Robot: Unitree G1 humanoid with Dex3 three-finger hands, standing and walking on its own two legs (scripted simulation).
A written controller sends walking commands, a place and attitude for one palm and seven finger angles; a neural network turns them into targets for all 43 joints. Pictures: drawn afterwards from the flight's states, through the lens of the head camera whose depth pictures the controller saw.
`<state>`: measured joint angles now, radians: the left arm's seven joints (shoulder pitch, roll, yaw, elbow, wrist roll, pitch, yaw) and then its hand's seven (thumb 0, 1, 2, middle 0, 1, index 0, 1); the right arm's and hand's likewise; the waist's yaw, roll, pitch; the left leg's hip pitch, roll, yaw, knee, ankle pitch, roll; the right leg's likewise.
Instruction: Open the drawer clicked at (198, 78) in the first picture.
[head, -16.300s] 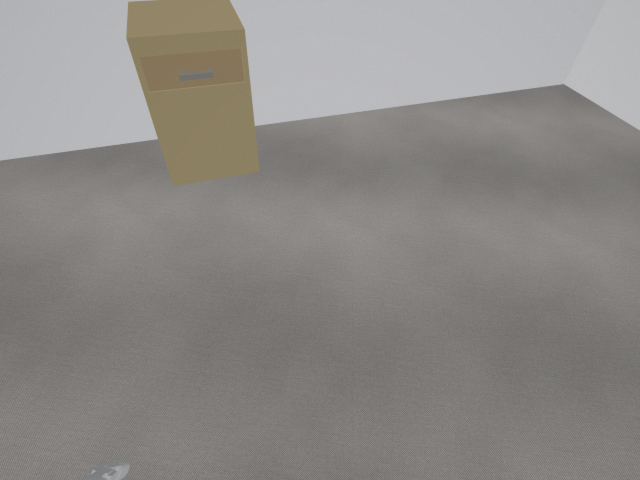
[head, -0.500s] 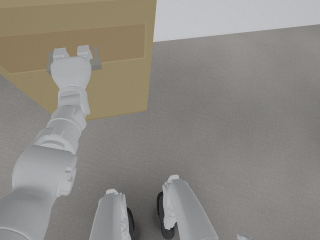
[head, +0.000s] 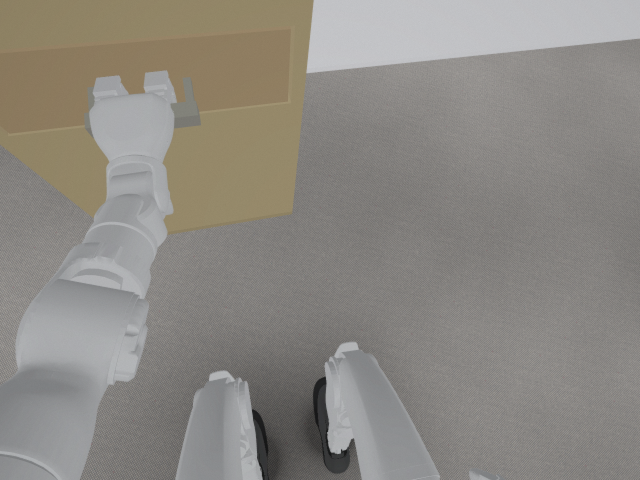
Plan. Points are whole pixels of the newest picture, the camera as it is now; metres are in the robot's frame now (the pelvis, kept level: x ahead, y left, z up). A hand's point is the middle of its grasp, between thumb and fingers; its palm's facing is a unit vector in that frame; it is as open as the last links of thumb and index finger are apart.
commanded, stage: lower the fingers behind the handle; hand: left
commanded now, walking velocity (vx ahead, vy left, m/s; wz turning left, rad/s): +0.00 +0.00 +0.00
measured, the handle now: (143, 105) +0.59 +0.15 -0.03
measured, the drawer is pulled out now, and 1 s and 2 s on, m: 0.00 0.00 0.08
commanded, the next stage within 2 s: close the thumb around the handle in 0.06 s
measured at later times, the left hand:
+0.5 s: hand (152, 149) +0.54 +0.15 -0.06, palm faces -0.04 -0.05 -1.00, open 10.6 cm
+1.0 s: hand (152, 149) +0.54 +0.15 -0.06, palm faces -0.02 -0.03 -1.00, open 5.5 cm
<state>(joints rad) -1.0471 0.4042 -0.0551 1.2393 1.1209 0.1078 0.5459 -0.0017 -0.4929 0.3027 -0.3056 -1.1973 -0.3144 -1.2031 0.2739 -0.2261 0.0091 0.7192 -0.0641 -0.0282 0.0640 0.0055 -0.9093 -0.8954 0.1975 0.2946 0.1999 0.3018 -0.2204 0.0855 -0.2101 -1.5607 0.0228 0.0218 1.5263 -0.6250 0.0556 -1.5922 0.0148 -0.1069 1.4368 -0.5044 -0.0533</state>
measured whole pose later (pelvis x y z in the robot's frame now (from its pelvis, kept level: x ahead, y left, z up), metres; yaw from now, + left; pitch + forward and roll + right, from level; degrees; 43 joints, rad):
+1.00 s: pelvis +0.00 +0.00 +0.00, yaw +0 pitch +37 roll -3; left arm -1.02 0.39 -0.06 1.22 1.12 0.10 0.58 0.00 0.74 0.82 -0.37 -1.34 -0.40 -1.35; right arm 0.26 -0.23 0.00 0.72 -0.07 -0.02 0.07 0.01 -0.91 -0.90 0.20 0.29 0.20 0.30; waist -0.21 0.08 -0.21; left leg -1.55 0.02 0.02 1.52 -0.63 0.05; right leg -1.58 0.02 -0.10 1.43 -0.51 -0.06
